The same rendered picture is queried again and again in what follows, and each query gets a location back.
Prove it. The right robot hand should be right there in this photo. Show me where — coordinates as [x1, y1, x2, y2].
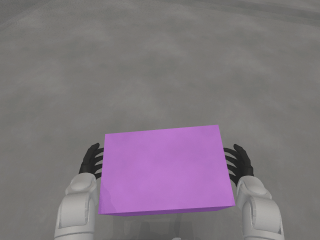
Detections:
[223, 144, 254, 187]

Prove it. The left robot hand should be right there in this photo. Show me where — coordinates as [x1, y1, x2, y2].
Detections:
[78, 143, 104, 180]

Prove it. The left robot forearm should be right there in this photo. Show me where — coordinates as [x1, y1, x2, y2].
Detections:
[54, 172, 98, 240]

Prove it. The right robot forearm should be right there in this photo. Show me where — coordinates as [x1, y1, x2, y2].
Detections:
[236, 175, 285, 240]

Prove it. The carton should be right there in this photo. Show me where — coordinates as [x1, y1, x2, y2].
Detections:
[98, 125, 235, 217]

